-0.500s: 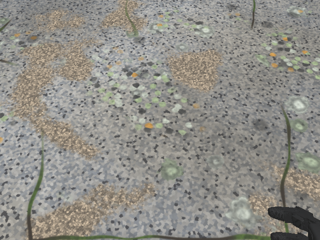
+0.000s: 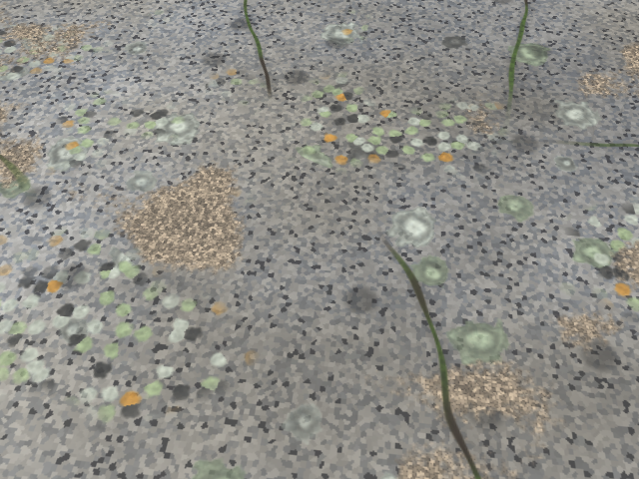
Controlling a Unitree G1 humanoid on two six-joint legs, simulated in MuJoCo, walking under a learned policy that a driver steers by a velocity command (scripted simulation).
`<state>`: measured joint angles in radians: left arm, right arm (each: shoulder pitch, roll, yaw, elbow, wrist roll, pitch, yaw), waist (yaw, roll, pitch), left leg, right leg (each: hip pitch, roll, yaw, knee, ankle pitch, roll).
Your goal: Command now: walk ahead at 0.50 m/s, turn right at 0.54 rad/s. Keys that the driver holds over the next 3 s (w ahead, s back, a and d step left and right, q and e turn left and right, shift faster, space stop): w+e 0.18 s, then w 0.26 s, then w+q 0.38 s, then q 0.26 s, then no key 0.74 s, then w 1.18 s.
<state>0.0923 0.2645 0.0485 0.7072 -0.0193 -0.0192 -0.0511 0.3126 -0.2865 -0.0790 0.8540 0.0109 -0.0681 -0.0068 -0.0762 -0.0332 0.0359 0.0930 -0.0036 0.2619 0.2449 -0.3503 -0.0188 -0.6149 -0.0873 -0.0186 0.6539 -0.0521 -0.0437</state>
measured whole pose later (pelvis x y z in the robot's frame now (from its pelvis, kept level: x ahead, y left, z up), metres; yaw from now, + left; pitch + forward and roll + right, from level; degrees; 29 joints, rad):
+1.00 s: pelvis +0.57 -0.03 +0.01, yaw +3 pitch +2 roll +0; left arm 0.02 0.27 0.04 0.66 0.01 -0.09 -0.01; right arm 0.37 -0.29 -0.07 0.80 0.02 -0.02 -0.03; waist -0.09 -0.03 0.03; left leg -0.12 -0.12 -0.18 0.42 -0.32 0.07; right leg -0.55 0.01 0.12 0.49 0.03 0.05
